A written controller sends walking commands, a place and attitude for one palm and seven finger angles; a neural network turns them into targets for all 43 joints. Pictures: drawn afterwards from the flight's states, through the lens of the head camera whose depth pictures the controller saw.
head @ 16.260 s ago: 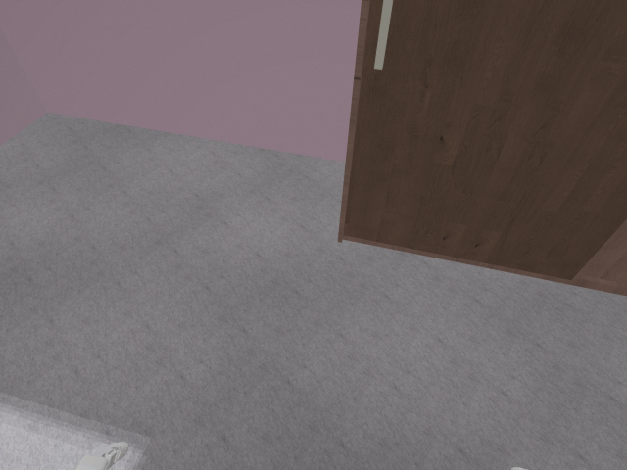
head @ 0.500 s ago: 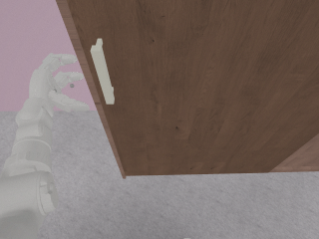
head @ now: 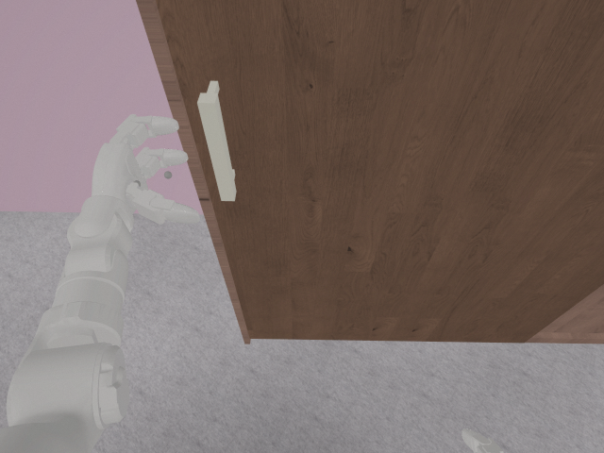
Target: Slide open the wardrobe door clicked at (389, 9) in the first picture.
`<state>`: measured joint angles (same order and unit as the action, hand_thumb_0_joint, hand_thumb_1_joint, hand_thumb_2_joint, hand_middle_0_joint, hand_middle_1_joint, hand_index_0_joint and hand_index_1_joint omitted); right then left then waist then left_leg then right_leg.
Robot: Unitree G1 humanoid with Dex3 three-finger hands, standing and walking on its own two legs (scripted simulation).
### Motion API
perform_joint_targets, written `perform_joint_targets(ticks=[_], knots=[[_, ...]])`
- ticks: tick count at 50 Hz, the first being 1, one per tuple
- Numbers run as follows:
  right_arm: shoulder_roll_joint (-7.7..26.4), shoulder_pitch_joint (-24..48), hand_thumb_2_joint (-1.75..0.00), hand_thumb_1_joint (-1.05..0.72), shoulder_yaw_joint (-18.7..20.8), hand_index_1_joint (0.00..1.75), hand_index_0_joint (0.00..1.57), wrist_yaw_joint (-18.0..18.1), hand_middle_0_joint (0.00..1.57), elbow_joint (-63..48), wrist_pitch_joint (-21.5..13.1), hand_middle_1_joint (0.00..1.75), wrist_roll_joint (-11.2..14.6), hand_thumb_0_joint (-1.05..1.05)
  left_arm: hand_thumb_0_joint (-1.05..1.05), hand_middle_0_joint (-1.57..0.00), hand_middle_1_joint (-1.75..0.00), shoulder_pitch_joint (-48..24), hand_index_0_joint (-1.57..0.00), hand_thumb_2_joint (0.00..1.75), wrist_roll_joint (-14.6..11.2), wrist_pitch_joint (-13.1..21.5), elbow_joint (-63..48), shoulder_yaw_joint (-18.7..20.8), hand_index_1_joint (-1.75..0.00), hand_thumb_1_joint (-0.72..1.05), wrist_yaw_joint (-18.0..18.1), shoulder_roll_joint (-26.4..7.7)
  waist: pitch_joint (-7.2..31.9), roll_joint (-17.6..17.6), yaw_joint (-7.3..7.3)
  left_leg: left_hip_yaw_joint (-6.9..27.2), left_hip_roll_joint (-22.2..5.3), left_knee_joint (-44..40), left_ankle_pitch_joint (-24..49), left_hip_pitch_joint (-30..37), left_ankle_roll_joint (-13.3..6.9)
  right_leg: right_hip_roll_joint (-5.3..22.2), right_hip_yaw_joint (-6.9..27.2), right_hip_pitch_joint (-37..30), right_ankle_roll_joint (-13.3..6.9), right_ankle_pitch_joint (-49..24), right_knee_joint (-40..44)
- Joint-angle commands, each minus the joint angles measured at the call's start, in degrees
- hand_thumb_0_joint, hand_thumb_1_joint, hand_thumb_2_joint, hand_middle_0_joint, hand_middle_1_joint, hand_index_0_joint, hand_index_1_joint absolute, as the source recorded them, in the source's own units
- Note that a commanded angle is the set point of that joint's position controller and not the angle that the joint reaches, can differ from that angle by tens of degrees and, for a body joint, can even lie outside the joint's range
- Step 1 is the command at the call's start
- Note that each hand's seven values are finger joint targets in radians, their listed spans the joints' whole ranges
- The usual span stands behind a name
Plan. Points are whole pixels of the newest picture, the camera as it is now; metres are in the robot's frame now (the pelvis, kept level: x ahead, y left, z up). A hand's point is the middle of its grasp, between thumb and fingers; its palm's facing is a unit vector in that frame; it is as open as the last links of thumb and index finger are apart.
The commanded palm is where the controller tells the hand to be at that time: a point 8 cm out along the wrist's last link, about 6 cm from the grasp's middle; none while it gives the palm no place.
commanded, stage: move the hooked fingers beside the handle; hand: left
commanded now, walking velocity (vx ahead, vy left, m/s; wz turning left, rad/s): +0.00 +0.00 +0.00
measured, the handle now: (221, 145) +0.51 +0.12 +0.12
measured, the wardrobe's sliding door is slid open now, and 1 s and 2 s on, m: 0.00 0.00 0.00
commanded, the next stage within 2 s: feel for the door with the fingertips in 0.14 s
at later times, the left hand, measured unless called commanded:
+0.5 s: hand (191, 175) +0.44 +0.15 +0.13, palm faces -0.03 -1.00 +0.00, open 14.0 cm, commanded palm +0.41 +0.20 +0.13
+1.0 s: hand (190, 165) +0.46 +0.15 +0.13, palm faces +0.00 -1.00 -0.01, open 14.0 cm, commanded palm +0.44 +0.21 +0.13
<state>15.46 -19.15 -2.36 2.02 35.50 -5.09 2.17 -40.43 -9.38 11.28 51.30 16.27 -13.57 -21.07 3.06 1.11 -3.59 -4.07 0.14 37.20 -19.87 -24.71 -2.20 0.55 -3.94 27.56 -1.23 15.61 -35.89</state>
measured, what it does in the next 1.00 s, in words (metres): stands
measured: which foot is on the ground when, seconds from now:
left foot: down 0.00-1.00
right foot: down 0.00-1.00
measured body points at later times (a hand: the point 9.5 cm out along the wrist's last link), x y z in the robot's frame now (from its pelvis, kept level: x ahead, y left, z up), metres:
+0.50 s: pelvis -0.01 -0.02 +0.00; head +0.03 -0.02 +0.45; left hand +0.43 +0.20 +0.14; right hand +0.06 -0.28 -0.11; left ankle -0.01 +0.09 -0.72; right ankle +0.02 -0.11 -0.72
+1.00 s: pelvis -0.01 -0.02 +0.00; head +0.04 -0.02 +0.44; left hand +0.45 +0.21 +0.14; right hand +0.05 -0.28 -0.12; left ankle -0.01 +0.09 -0.72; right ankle +0.02 -0.11 -0.72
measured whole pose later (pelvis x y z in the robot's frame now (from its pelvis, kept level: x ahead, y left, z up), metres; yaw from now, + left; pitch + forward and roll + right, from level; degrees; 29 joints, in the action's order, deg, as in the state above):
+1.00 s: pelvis -0.01 -0.02 +0.00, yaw +0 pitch +8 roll +0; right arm 16.3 -19.9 -2.9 2.5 38.0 -5.8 2.4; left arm -50.0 -8.2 13.7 63.0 16.6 -12.6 -23.4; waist 2.0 0.5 -5.5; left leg -3.3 -0.8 38.5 -19.0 -27.8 -1.1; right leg -0.3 -4.7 30.5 -2.6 15.0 -37.0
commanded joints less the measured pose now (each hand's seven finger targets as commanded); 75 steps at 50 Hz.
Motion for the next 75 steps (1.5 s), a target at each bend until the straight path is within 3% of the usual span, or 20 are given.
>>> perform_joint_targets(ticks=[1,6,9,12,14,18,19,21,29,32,36,40,43,53,56,58,65,68,70,75], knots=[[8.86,-3.03,-0.9,-0.9,3.27,0.3,0.2,0.7,0.2,-4.93,-2.1,0.3,0.12,0.0,0.0,-0.3,-1.2,-26.78,-0.3,0.3,-1.68,5.72,-15.97,2.65,-1.2,-0.5,-0.13,-12.73,23.37,2.1,-0.02,5.97,-1.54,-3.79,23.95,12.86,1.87,-1.19,2.74,-9.95,-0.82,-18.85,2.08],[9.18,-2.68,-0.9,-0.9,2.66,0.3,0.2,1.08,0.2,-4.19,-1.35,0.3,0.62,0.0,0.0,-0.3,-1.2,-25.66,-0.3,0.3,-0.66,2.16,-5.47,1.4,-1.2,-0.5,-0.49,-11.63,11.13,-2.37,-1.19,4.92,-0.69,-5.94,10.48,3.11,0.56,-0.68,2.48,-7.58,-0.88,-12.16,3.96],[9.14,-2.8,-0.9,-0.9,2.49,0.3,0.2,1.25,0.2,-4.61,-1.57,0.3,0.43,0.0,0.0,-0.3,-1.2,-29.14,-0.3,0.3,-0.13,3.13,-6.67,1.51,-1.2,-0.5,-0.36,-12.7,13.99,0.75,-1.19,4.83,-0.15,-5.45,9.67,3.89,0.32,-0.43,3.15,-8.12,-1.16,-11.35,3.65],[9.36,-3.31,-0.9,-0.9,3.01,0.3,0.2,1.46,0.2,-5.24,-1.88,0.3,0.03,0.0,0.0,-0.3,-1.2,-29.34,-0.3,0.3,-0.96,6.28,-13.17,5.27,-1.2,-0.5,-0.25,-17.33,23.85,0.18,0.2,4.85,-0.31,-4.16,15.41,7.31,0.41,-0.78,3.7,-13.27,-1.07,-16.74,2.15],[8.74,-3.14,-0.9,-0.9,3.04,0.3,0.2,1.27,0.2,-4.97,-2.37,0.3,0.09,0.0,0.0,-0.3,-1.2,-30.28,-0.3,0.3,-1.86,7.6,-16.03,3.13,-1.2,-0.5,-0.68,-14.2,26.61,1.63,-0.21,4.81,-0.27,-3.71,17.45,9.85,0.62,-0.95,3.9,-14.03,-0.9,-18.97,2.14],[8.79,-3.03,-0.9,-0.9,3.0,0.3,0.2,0.95,0.2,-3.86,-2.41,0.3,0.43,0.0,0.0,-0.3,-1.2,-26.29,-0.3,0.3,-1.99,6.01,-10.5,-0.29,-1.2,-0.5,-0.9,-9.42,18.97,-1.07,-1.07,4.44,-0.37,-4.47,14.58,6.34,0.24,-1.13,3.37,-11.23,-0.7,-17.05,3.22],[9.1,-3.09,-0.9,-0.9,3.1,0.3,0.2,0.95,0.2,-3.6,-2.21,0.3,0.55,0.0,0.0,-0.3,-1.2,-25.1,-0.3,0.3,-1.71,5.13,-8.62,1.62,-1.2,-0.5,-0.49,-11.52,16.5,-1.49,-0.64,4.31,-0.25,-4.87,12.64,4.33,0.23,-0.97,3.34,-10.87,-0.77,-15.71,3.55],[8.87,-2.53,-0.9,-0.9,2.87,0.3,0.2,0.76,0.2,-3.81,-1.92,0.3,0.63,0.0,0.0,-0.3,-1.2,-25.02,-0.3,0.3,-1.42,3.49,-6.71,0.47,-1.2,-0.5,0.18,-9.79,13.88,-0.22,-0.88,3.91,0.09,-5.49,9.13,2.69,0.17,-0.58,3.52,-9.62,-0.78,-12.68,4.38],[8.32,-2.13,-0.9,-0.9,3.18,0.3,0.2,0.56,0.2,-5.14,-2.34,0.3,0.17,0.0,0.0,-0.3,-1.2,-26.83,-0.3,0.3,-1.04,6.85,-15.46,3.44,-1.2,-0.5,3.39,-12.81,22.27,-2.89,0.45,3.2,0.17,-4.87,11.81,4.14,-0.09,-0.73,4.98,-16.36,-0.36,-16.9,3.4],[8.15,-1.9,-0.9,-0.9,3.03,0.3,0.2,0.6,0.2,-4.6,-2.5,0.3,0.29,0.0,0.0,-0.3,-1.2,-28.39,-0.3,0.3,-0.27,7.08,-13.78,0.3,-1.2,-0.5,3.53,-9.92,18.87,-1.22,-0.59,3.21,0.07,-5.05,10.34,4.34,-0.1,-0.7,4.74,-13.45,-0.42,-15.15,3.77],[8.36,-1.93,-0.9,-0.9,2.58,0.3,0.2,0.92,0.2,-3.67,-2.04,0.3,0.45,0.0,0.0,-0.3,-1.2,-29.63,-0.3,0.3,0.69,5.43,-7.67,2.43,-1.2,-0.5,3.69,-13.08,14.87,-1.27,-1.09,2.92,0.37,-5.67,6.0,0.85,-0.14,-0.12,5.48,-12.35,-0.2,-10.99,5.03],[8.32,-2.25,-0.9,-0.9,2.52,0.3,0.2,1.04,0.2,-3.86,-2.44,0.3,0.38,0.0,0.0,-0.3,-1.2,-31.97,-0.3,0.3,0.2,5.66,-6.25,1.65,-1.2,-0.5,2.63,-11.98,17.6,-1.01,-1.23,2.84,0.45,-4.92,7.3,1.64,-0.14,-0.26,5.73,-13.07,-0.25,-12.61,4.47],[8.81,-3.14,-0.9,-0.9,2.34,0.3,0.2,1.22,0.2,-3.3,-2.47,0.3,0.43,0.0,0.0,-0.3,-1.2,-34.19,-0.3,0.3,-0.25,6.28,-3.28,1.31,-1.2,-0.5,1.51,-12.44,17.03,-4.26,-2.5,3.18,0.33,-4.69,6.17,0.07,-0.23,-0.34,5.67,-12.37,0.0,-11.66,4.37],[9.79,-6.84,-0.9,-0.9,2.59,0.3,0.2,0.86,0.2,-2.06,-2.68,0.3,-0.17,0.0,0.0,-0.3,-1.2,-41.35,-0.3,0.3,0.87,7.35,0.51,3.26,-1.2,-0.5,0.4,-16.78,21.6,1.22,-3.63,4.37,0.27,-2.44,8.95,0.12,0.08,-0.83,5.0,-8.77,-0.36,-12.92,1.81],[9.82,-7.76,-0.9,-0.9,2.79,0.3,0.2,0.61,0.2,-1.35,-2.57,0.3,-0.27,0.0,0.0,-0.3,-1.2,-42.69,-0.3,0.3,0.88,6.82,2.15,1.71,-1.2,-0.5,0.47,-14.54,20.63,0.83,-4.81,4.77,0.07,-2.2,8.35,0.55,0.19,-1.01,4.41,-6.04,-0.22,-11.48,1.95],[10.09,-8.25,-0.9,-0.9,2.97,0.3,0.2,0.47,0.2,-1.8,-2.4,0.3,-0.38,0.0,0.0,-0.3,-1.2,-40.2,-0.3,0.3,0.7,6.74,1.97,3.3,-1.2,-0.5,0.58,-15.78,21.94,-0.13,-3.77,4.98,-0.04,-2.23,9.94,0.85,0.16,-1.25,3.98,-6.96,-0.44,-12.43,1.47],[9.57,-7.82,-0.9,-0.9,3.29,0.3,0.2,-0.62,0.2,-2.15,-2.5,0.3,-0.6,0.0,0.0,-0.3,-1.2,-37.88,-0.3,0.3,0.41,7.27,-2.03,-1.24,-1.2,-0.5,1.87,-8.63,19.99,3.43,-3.36,6.61,-0.95,-2.89,10.98,6.06,1.16,-1.75,2.28,-1.44,-0.93,-9.37,1.25],[9.84,-7.74,-0.9,-0.9,3.17,0.3,0.2,-0.66,0.2,-2.51,-2.42,0.3,-0.62,0.0,0.0,-0.3,-1.2,-36.72,-0.3,0.3,0.66,7.38,-1.93,-0.15,-1.2,-0.5,2.65,-10.19,19.45,0.0,-3.14,6.69,-0.98,-3.28,10.1,4.36,0.94,-1.83,2.26,-2.95,-0.9,-9.21,1.2],[9.64,-7.29,-0.9,-0.9,3.19,0.3,0.2,-0.68,0.2,-2.78,-2.56,0.3,-0.46,0.0,0.0,-0.3,-1.2,-35.46,-0.3,0.3,0.65,7.03,-0.87,-1.24,-1.2,-0.5,2.71,-8.16,17.64,-1.23,-3.15,6.33,-1.01,-3.58,8.3,3.26,0.83,-1.81,2.29,-2.8,-0.87,-8.26,1.41],[9.18,-6.92,-0.9,-0.9,3.35,0.3,0.2,-0.84,0.2,-2.98,-2.83,0.3,-0.54,0.0,0.0,-0.3,-1.2,-35.34,-0.3,0.3,1.39,7.25,-5.11,-2.03,-1.2,-0.5,3.77,-6.98,20.74,2.66,-2.25,6.88,-1.19,-3.09,12.63,7.3,1.47,-1.73,2.14,-2.53,-1.14,-10.24,0.49]])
